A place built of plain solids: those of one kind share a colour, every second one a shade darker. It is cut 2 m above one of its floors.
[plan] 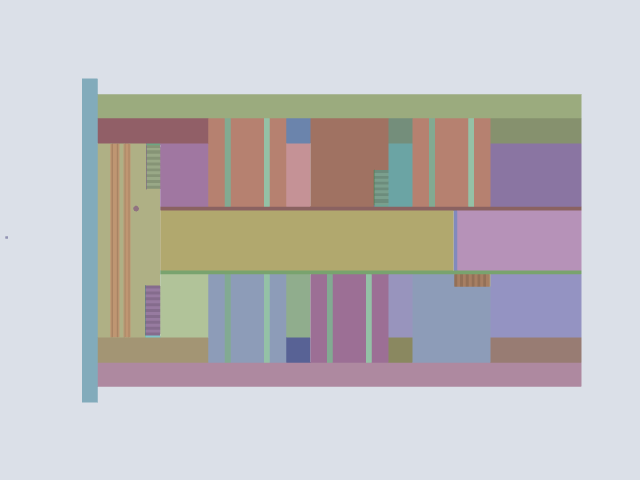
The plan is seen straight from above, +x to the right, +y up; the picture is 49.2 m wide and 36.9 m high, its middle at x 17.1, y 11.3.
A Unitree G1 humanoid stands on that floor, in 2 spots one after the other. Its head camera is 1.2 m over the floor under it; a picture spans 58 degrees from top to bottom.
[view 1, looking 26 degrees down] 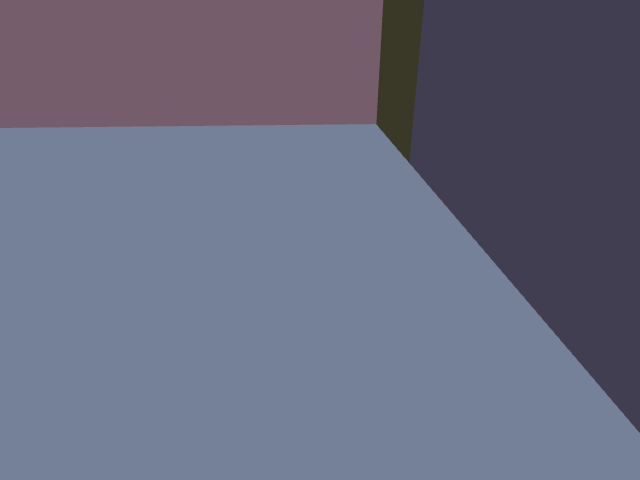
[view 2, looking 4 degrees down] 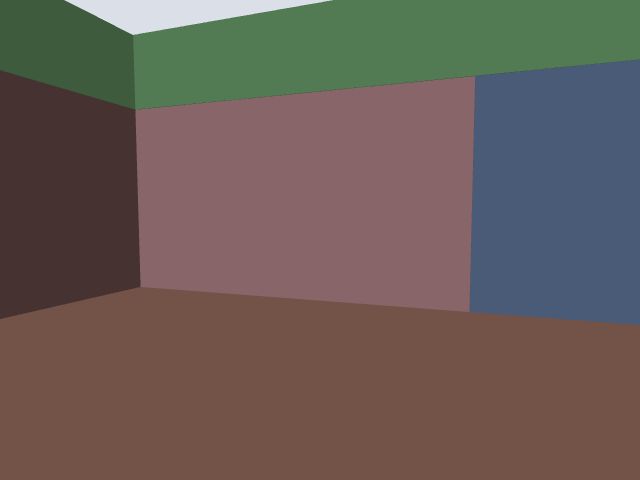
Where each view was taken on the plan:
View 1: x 25.32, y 7.98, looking -93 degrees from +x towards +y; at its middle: floor_basinn_concrete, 2.74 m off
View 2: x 21.68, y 18.78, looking -160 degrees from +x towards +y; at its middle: floor_hall6b_tile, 5.68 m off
